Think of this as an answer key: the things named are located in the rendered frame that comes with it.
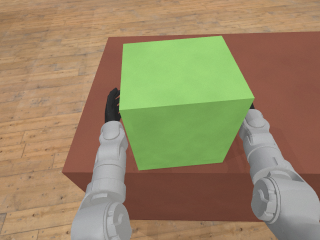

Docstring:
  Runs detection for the carton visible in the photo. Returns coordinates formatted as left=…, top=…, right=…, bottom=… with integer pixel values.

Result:
left=119, top=35, right=255, bottom=171

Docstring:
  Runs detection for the pedestal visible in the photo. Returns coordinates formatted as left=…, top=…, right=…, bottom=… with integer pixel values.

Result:
left=62, top=31, right=320, bottom=222

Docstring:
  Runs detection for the robot right forearm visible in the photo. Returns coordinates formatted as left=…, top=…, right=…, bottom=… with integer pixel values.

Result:
left=239, top=109, right=320, bottom=220

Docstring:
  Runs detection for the left robot upper arm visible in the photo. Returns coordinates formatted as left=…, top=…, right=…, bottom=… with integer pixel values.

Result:
left=71, top=200, right=132, bottom=240

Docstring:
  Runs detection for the right robot upper arm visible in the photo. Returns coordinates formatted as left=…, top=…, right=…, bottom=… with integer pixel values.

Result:
left=251, top=176, right=320, bottom=240

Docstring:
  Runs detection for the robot left hand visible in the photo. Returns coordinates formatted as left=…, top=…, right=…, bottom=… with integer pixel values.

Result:
left=104, top=88, right=121, bottom=123

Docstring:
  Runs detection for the robot left forearm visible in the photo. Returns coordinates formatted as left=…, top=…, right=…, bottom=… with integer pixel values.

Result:
left=70, top=121, right=128, bottom=240

